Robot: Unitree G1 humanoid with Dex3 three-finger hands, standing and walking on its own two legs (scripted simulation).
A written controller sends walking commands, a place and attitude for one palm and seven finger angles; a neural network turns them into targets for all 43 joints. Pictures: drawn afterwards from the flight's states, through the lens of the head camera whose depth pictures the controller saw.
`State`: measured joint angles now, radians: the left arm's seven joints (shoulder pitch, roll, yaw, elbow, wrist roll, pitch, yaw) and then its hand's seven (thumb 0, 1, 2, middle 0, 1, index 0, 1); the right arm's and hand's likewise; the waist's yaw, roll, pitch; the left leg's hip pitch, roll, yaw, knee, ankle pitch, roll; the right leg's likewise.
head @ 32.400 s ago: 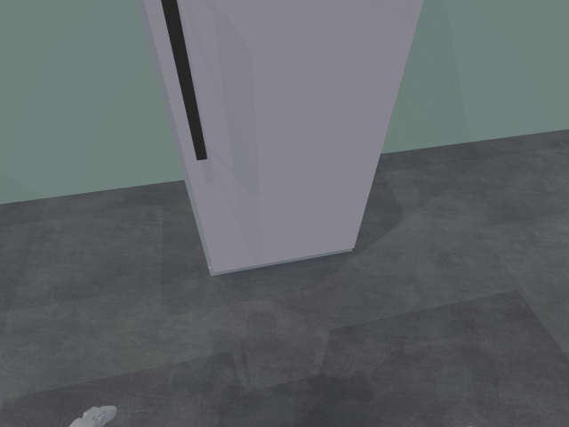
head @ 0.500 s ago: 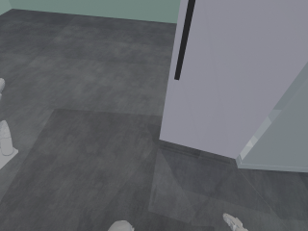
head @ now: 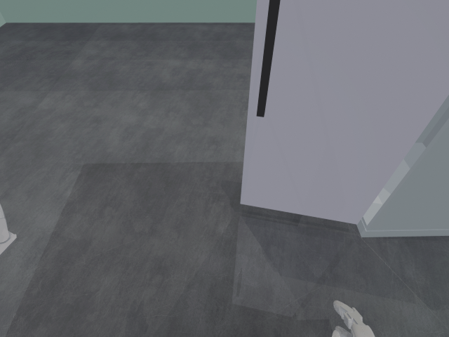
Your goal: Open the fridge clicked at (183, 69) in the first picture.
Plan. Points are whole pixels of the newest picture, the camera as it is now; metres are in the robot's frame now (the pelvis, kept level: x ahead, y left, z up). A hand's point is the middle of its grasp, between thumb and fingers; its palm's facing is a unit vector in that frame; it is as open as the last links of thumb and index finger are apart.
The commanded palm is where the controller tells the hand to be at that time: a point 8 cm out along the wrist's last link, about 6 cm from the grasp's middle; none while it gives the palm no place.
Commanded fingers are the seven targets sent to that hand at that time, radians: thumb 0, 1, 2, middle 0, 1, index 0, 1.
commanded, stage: stop stepping back and stand still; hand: left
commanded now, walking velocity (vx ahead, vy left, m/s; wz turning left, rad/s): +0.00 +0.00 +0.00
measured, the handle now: (269, 44) +0.82 -0.07 +0.16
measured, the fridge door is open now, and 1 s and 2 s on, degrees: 77 77 77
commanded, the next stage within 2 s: let the arm hang, fingers relaxed in 0.26 s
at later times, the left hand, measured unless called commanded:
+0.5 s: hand (62, 299) +0.17 +0.28 +0.01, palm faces +0.16 -0.85 -0.50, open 7.4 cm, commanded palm none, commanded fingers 0.00 0.90 0.90 -0.20 -0.30 -0.20 -0.30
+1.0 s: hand out of the picture -0.05 +0.25 -0.16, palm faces +0.00 -0.95 -0.30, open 7.3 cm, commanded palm none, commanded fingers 0.00 0.90 0.90 -0.20 -0.30 -0.20 -0.30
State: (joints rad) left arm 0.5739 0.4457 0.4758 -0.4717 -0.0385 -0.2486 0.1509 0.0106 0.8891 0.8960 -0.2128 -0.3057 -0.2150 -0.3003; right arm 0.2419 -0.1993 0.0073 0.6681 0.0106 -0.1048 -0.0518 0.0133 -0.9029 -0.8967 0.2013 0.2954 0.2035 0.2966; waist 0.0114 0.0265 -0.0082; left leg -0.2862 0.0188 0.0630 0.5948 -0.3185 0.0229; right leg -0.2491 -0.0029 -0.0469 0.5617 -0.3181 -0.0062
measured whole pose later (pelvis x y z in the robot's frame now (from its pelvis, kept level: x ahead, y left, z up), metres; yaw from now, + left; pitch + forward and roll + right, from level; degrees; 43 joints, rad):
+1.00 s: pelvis -0.05 +0.01 +0.01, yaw +1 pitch -1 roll -1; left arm 0.26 0.29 0.02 1.11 0.02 0.02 0.00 0.01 0.92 0.90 -0.20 -0.30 -0.20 -0.30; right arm 0.28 -0.26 -0.02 1.07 -0.02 0.02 -0.01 0.01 -0.91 -0.90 0.20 0.29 0.20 0.30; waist 0.00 0.03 0.06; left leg -0.28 -0.01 0.05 0.47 -0.18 0.05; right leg -0.23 -0.02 -0.06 0.43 -0.19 0.00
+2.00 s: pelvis +0.01 -0.01 +0.02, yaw +1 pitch -1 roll +0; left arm 0.09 0.33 0.00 1.14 0.01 -0.02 0.00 0.01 0.91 0.90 -0.20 -0.30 -0.20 -0.30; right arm 0.09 -0.33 0.00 1.13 -0.01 0.00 0.00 0.01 -0.91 -0.90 0.20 0.29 0.20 0.30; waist 0.00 0.03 0.05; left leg -0.12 0.00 0.05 0.30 -0.17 0.01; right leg -0.09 0.00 -0.06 0.30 -0.20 -0.02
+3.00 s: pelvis +0.01 -0.02 +0.02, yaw +0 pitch -2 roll +0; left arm 0.10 0.32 0.00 1.14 0.01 -0.02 0.00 0.01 0.91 0.90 -0.20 -0.30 -0.20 -0.30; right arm 0.12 -0.33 -0.01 1.14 -0.01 0.00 -0.01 0.01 -0.91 -0.90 0.20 0.29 0.20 0.30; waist -0.01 0.01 0.05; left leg -0.10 0.03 0.06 0.29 -0.16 -0.01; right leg -0.07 0.02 -0.05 0.27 -0.18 -0.03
